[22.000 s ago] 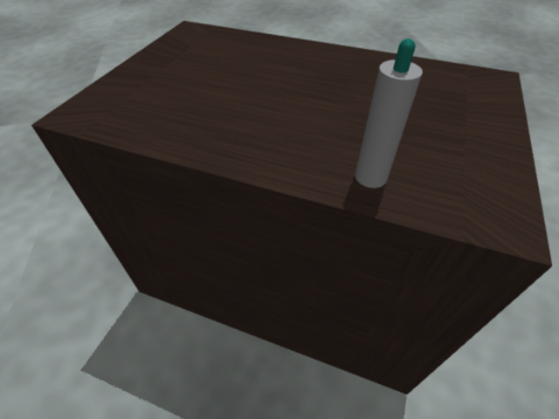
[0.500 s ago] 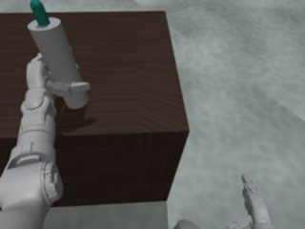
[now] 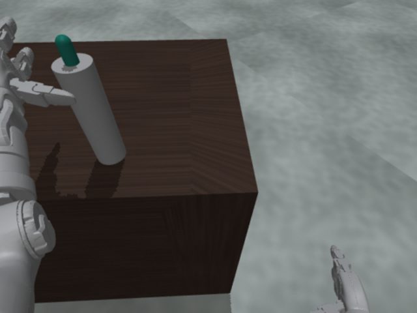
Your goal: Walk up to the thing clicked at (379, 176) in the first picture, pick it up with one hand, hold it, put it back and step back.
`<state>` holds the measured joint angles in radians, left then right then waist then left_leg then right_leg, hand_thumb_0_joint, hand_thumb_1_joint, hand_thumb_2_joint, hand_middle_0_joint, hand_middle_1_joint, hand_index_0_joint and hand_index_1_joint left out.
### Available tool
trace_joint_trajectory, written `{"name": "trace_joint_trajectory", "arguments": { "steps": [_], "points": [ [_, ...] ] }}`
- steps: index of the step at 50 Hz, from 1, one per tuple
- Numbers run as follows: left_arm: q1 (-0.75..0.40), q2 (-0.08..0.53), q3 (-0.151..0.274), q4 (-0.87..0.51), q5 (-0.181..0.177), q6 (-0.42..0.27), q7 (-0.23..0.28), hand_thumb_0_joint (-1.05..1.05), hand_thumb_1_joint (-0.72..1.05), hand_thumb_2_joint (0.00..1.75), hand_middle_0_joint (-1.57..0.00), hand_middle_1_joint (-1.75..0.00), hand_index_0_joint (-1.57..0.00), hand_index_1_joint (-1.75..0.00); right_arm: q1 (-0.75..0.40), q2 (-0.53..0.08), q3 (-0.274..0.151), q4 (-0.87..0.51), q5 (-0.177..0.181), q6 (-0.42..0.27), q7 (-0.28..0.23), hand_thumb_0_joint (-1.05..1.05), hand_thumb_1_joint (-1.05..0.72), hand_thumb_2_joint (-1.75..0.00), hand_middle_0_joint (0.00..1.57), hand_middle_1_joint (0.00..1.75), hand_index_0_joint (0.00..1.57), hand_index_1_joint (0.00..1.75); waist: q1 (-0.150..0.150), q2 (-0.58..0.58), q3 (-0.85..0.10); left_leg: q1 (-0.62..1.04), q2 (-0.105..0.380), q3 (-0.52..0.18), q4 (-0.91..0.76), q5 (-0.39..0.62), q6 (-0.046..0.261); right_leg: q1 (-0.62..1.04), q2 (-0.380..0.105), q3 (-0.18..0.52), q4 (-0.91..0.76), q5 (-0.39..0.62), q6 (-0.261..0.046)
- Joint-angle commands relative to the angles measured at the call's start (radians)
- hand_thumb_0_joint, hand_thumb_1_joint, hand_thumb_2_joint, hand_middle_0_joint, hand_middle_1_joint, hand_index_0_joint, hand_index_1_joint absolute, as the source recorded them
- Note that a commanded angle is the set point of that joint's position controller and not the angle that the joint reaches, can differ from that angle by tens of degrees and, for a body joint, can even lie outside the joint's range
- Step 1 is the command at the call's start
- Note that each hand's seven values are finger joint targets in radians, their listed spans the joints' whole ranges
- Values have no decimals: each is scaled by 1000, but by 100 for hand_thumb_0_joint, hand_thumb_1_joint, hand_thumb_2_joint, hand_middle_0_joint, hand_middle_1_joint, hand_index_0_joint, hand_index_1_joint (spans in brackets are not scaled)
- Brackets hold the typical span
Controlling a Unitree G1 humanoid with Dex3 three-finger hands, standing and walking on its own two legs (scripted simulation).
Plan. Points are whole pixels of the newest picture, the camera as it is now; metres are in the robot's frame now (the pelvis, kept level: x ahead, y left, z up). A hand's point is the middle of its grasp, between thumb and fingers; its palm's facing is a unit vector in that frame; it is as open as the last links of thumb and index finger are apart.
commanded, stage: rise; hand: left
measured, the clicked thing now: (91, 107) +0.45 +0.19 +0.18
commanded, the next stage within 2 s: sink last in 0.12 s
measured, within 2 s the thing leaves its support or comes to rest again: neither
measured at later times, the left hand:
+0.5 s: hand out of the picture +0.37 +0.33 +0.25, palm faces +0.42 -0.84 -0.33, open 17.6 cm
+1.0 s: hand out of the picture +0.16 +0.24 +0.23, palm faces +0.47 -0.78 -0.43, open 17.5 cm
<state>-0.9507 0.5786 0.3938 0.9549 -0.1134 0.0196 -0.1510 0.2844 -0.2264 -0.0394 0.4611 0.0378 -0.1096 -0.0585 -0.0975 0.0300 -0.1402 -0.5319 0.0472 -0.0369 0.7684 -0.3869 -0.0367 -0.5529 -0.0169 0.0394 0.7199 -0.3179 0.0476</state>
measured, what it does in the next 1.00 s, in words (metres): stands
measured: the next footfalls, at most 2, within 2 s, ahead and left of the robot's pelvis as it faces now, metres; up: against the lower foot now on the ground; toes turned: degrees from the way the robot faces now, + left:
none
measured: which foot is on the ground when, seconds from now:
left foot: down 0.00-1.00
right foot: down 0.00-1.00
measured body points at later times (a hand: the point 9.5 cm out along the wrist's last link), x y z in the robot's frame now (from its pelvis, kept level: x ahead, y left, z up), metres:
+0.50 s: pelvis +0.01 +0.00 +0.01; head +0.01 -0.01 +0.46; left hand +0.34 +0.37 +0.27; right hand +0.16 -0.24 -0.07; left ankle +0.00 +0.14 -0.71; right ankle +0.02 -0.15 -0.71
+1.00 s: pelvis -0.01 -0.01 +0.01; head -0.03 -0.04 +0.46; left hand +0.13 +0.28 +0.25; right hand +0.17 -0.27 -0.06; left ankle +0.00 +0.14 -0.71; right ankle +0.02 -0.15 -0.71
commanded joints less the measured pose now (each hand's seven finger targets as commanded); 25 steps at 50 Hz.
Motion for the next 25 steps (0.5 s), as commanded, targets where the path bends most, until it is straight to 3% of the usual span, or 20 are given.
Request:
{"name": "trace_joint_trajectory", "arguments": {
  "steps": [1,2,3,4,5,7,8,9,10,11,13,15,17,18,21,22,23,24,25],
  "points": [
    [-431,191,-59,-93,-10,48,-91,0,-54,5,-9,-6,-10,-5,-73,-112,-25,-146,14,-61,-6,0,54,-5,5,5,5,5,10,17,-239,144,-37,50,-139,265,39,133,34,-65,-117,207,-52],
    [-435,212,-55,-98,-14,63,-107,0,-53,6,-8,-6,-9,-5,-98,-105,-8,-162,16,-66,-3,0,54,-5,5,5,5,5,28,10,-244,138,-36,45,-147,268,39,149,36,-72,-120,203,-52],
    [-477,278,-14,-159,-24,71,-115,0,-57,8,-6,0,-3,-3,-67,-129,-32,-164,18,-70,-8,0,61,-4,5,5,5,5,32,28,-271,156,-40,49,-145,281,40,166,33,-70,-120,217,-50],
    [-516,415,-10,-287,81,15,-55,0,-54,5,-5,-2,-5,-2,-68,-169,-83,-204,6,-70,4,0,61,-4,5,5,5,5,56,48,-279,178,-50,62,-140,314,26,169,23,-74,-113,265,-43],
    [-457,426,19,-172,83,9,-39,0,-52,3,-5,-2,-6,-1,-19,-183,-94,-156,3,-64,8,0,61,-4,5,5,5,5,40,33,-247,165,-49,63,-141,303,26,178,26,-76,-116,257,-43],
    [-383,328,-35,-120,79,14,-50,0,-52,2,-5,-2,-6,-1,-60,-174,-85,-194,8,-60,16,0,61,-4,5,5,5,5,37,-50,-191,154,-52,61,-159,255,37,184,26,-77,-137,224,-35],
    [-419,364,-17,-200,83,0,-45,0,-52,3,-5,-2,-6,-2,-32,-188,-105,-209,9,-60,15,0,61,-4,5,5,5,5,36,-47,-260,196,-48,58,-159,282,36,203,26,-78,-131,248,-36],
    [-418,434,30,-243,91,-10,-37,0,-51,3,-5,-2,-6,-1,13,-190,-121,-187,12,-56,18,0,61,-4,5,5,5,5,54,-18,-281,207,-48,58,-154,324,32,216,23,-79,-123,277,-38],
    [-433,481,65,-293,100,-21,-29,0,-51,2,-5,-2,-6,-1,21,-184,-104,-220,9,-53,25,0,61,-4,5,5,5,5,65,1,-328,225,-47,57,-149,379,27,241,21,-82,-119,319,-40],
    [-381,439,40,-274,104,-24,-31,0,-50,2,-4,-2,-6,-1,46,-127,-48,-189,8,-50,36,0,61,-4,5,5,5,5,76,12,-318,225,-49,60,-148,392,26,251,21,-85,-119,329,-40],
    [-313,440,62,-302,107,-37,-22,0,-56,5,-5,-2,-3,-4,17,-117,-46,-235,14,-51,43,0,58,-6,5,5,5,5,89,-9,-318,207,-54,64,-154,410,29,293,16,-81,-121,353,-37],
    [-273,480,109,-420,108,-56,-12,0,-55,5,-5,-2,-3,-4,30,-124,-54,-219,13,-50,50,0,59,-5,5,5,5,5,111,78,-336,247,-50,64,-152,466,17,286,15,-83,-115,371,-45],
    [-197,391,66,-489,101,-66,-12,0,-55,5,-5,-2,-3,-4,30,-121,-64,-178,9,-50,60,0,58,-5,5,5,5,5,109,135,-291,277,-41,59,-157,480,7,232,20,-92,-118,333,-54],
    [-137,385,82,-540,98,-71,-5,0,-55,5,-5,-2,-4,-4,9,-122,-67,-192,10,-57,63,0,57,-6,5,5,5,5,119,153,-298,294,-38,56,-159,492,4,230,22,-95,-121,327,-55],
    [21,271,37,-709,82,-88,12,0,-56,4,-6,-2,-4,-4,-11,-89,-57,-127,11,-59,79,0,55,-6,5,5,5,5,128,201,-257,309,-26,44,-164,508,-6,202,29,-106,-124,288,-62],
    [92,249,36,-754,78,-88,21,0,-56,4,-6,-2,-4,-4,-22,-128,-90,-129,9,-61,78,0,56,-6,5,5,5,5,123,169,-246,313,-20,38,-172,485,-6,194,34,-110,-131,263,-62],
    [124,229,25,-849,74,-94,31,0,-56,4,-6,-2,-4,-4,-39,-103,-69,-124,11,-64,83,0,55,-6,5,5,5,5,130,169,-214,297,-19,31,-183,449,-6,197,34,-113,-134,245,-60],
    [220,231,46,-851,71,-89,44,0,-55,4,-5,-2,-4,-4,-14,-137,-103,-76,11,-58,80,0,56,-6,5,5,5,5,124,145,-179,279,-23,34,-190,392,-1,191,33,-109,-146,218,-58],
    [265,208,36,-955,65,-96,53,0,-55,3,-5,-2,-4,-3,-52,-132,-98,-88,14,-58,79,0,56,-6,5,5,5,5,135,131,-139,259,-27,31,-208,316,4,192,33,-110,-154,177,-56]
  ]
}}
